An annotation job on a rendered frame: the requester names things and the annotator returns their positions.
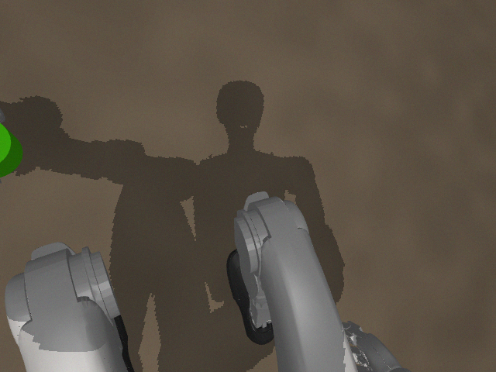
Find tin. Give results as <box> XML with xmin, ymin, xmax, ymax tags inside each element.
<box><xmin>0</xmin><ymin>123</ymin><xmax>23</xmax><ymax>177</ymax></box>

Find left robot foot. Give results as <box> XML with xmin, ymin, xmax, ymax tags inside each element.
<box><xmin>114</xmin><ymin>315</ymin><xmax>134</xmax><ymax>372</ymax></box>

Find right robot foot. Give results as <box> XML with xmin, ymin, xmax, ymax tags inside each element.
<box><xmin>226</xmin><ymin>249</ymin><xmax>274</xmax><ymax>345</ymax></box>

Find right robot hand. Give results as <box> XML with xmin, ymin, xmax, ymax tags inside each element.
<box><xmin>342</xmin><ymin>321</ymin><xmax>402</xmax><ymax>372</ymax></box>

